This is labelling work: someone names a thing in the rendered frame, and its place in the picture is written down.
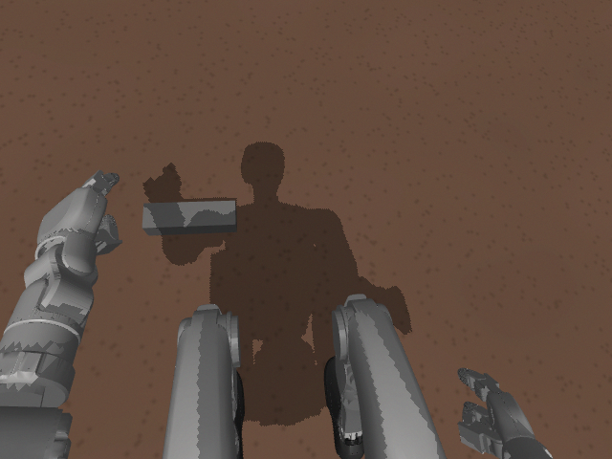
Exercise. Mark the left robot hand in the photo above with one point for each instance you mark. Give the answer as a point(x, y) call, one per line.
point(82, 211)

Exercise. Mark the right robot foot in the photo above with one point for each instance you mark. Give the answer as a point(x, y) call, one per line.
point(346, 449)

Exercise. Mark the right robot hand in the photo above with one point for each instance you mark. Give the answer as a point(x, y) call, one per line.
point(487, 430)

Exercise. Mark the right robot arm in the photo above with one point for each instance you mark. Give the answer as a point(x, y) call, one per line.
point(525, 448)

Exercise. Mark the carton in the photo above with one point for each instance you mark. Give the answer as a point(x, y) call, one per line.
point(189, 217)

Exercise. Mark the left robot arm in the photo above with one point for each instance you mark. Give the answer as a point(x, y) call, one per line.
point(39, 345)

